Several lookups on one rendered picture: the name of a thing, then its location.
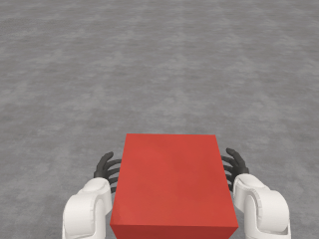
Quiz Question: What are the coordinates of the right robot hand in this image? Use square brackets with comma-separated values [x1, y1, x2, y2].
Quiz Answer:
[221, 148, 249, 192]

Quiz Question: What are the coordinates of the robot right forearm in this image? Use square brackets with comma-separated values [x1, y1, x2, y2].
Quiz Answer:
[232, 173, 291, 239]

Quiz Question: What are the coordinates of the left robot hand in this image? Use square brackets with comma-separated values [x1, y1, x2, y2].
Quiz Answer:
[94, 151, 122, 193]

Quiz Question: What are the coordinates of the carton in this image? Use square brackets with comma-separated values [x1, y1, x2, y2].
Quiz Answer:
[110, 133, 239, 239]

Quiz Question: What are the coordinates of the robot left forearm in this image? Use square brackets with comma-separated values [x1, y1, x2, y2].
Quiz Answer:
[62, 177, 113, 239]

